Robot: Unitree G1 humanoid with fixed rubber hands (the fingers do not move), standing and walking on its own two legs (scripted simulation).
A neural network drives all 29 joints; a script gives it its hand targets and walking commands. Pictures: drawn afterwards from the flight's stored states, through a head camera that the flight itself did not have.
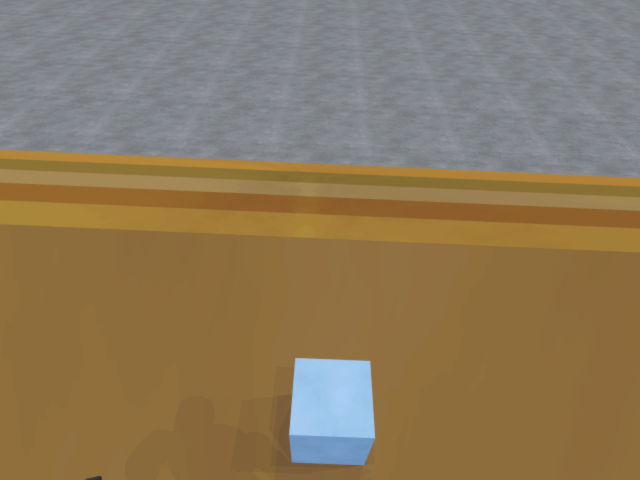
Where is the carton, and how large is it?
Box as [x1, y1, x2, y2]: [289, 358, 374, 464]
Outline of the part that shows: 295,358 289,430 292,462 363,464 374,439 369,361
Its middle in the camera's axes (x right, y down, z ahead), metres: +0.02 +0.50 +1.09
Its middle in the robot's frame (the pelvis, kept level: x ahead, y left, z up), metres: +0.45 -0.03 -0.66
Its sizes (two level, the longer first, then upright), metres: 0.210 0.200 0.250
